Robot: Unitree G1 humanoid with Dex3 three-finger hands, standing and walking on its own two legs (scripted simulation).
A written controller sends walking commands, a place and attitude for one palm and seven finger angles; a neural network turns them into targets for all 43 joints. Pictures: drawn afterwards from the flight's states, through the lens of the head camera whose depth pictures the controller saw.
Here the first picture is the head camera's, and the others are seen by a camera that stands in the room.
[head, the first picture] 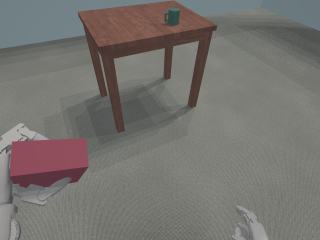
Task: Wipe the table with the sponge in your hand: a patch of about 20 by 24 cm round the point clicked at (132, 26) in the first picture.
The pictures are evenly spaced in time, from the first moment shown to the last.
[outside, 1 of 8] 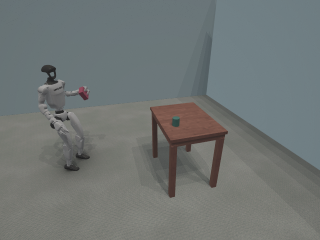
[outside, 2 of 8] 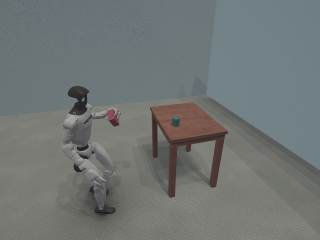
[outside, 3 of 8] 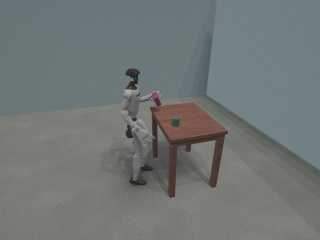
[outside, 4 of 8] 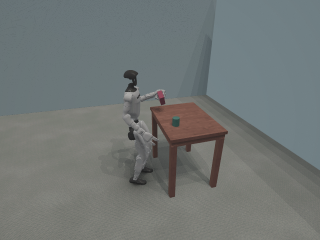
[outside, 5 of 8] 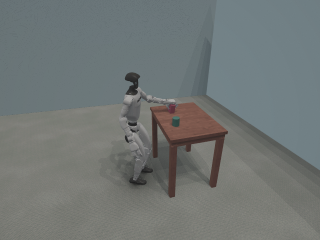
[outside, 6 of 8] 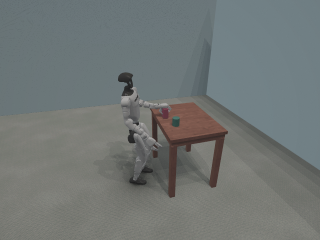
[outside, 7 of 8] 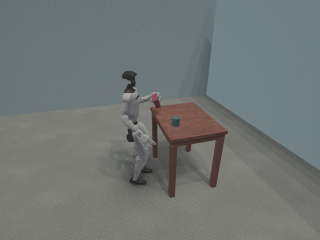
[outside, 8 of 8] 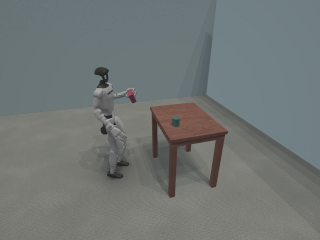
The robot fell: no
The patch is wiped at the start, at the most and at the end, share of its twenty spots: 0.00 1.00 1.00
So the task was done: yes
